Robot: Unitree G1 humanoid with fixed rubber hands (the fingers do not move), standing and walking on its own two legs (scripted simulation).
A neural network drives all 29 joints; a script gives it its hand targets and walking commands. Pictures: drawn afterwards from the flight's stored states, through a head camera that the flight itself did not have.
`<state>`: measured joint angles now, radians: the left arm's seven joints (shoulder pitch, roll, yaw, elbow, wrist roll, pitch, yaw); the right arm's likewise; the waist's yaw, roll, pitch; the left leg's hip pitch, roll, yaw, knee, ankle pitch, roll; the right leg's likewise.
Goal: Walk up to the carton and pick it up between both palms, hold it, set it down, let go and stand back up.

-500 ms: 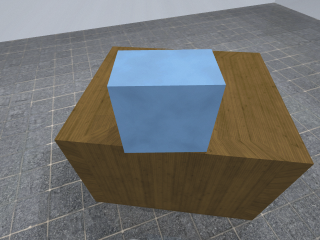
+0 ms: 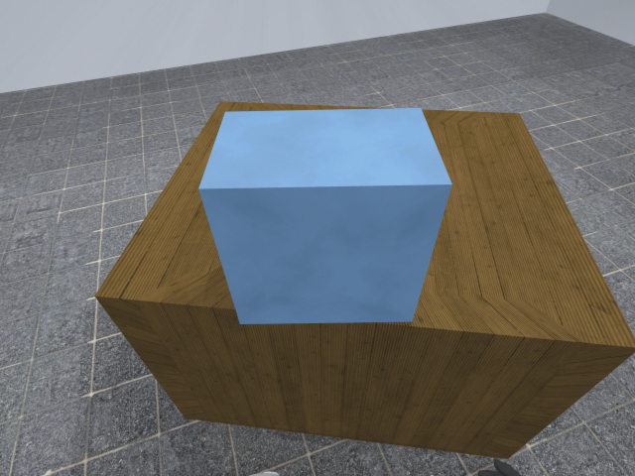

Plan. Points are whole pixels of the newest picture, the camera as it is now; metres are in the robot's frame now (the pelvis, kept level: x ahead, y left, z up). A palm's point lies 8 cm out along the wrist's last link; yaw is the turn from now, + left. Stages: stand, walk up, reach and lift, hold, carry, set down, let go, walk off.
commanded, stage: walk up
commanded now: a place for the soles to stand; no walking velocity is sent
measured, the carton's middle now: (324, 223) +0.49 +0.03 +0.05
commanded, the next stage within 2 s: none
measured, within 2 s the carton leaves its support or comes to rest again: neither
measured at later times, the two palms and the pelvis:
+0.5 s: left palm out of the picture +0.10 +0.25 -0.09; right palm out of the picture +0.10 -0.24 -0.09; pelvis +0.02 +0.00 +0.02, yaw +3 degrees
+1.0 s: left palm out of the picture -0.01 +0.24 -0.10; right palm out of the picture +0.16 -0.26 -0.10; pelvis +0.08 -0.02 +0.01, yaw +6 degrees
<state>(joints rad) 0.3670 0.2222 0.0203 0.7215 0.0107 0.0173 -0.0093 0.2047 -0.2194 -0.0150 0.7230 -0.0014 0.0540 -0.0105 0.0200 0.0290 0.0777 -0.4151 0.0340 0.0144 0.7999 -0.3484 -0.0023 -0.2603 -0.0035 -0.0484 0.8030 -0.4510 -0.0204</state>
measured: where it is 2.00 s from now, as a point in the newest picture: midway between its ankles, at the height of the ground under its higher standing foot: outside the picture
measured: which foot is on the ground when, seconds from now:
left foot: down 0.00-0.86, up 0.88-1.00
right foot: down 0.00-1.00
